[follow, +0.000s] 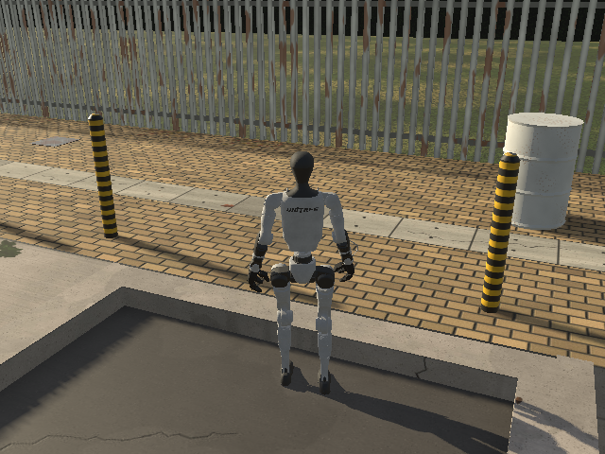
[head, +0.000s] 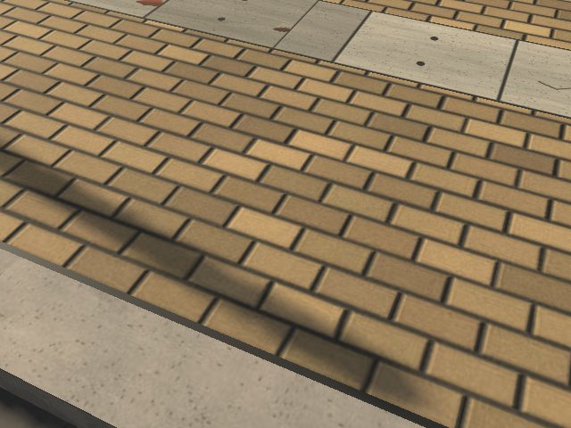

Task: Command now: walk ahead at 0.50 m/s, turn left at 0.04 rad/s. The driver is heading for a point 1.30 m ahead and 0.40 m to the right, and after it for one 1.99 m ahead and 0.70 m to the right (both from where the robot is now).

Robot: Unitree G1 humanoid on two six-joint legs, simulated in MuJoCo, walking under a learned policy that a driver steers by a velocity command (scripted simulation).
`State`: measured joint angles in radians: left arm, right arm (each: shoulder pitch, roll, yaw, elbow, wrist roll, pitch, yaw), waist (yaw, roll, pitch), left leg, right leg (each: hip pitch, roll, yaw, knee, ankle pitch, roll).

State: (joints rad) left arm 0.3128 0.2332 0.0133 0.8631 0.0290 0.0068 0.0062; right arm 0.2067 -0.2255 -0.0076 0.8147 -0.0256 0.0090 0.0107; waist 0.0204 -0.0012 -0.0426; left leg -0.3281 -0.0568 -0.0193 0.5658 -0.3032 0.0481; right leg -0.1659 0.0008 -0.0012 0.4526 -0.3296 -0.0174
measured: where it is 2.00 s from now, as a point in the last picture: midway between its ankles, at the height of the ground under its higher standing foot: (483, 137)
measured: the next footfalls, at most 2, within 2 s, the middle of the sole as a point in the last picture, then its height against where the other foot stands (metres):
right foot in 0.60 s outside the picture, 0.15 m higher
left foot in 1.04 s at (409, 282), level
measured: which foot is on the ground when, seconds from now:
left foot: down 0.00-0.60, up 0.62-1.00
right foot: down 0.00-0.10, up 0.12-0.58, down 0.60-1.00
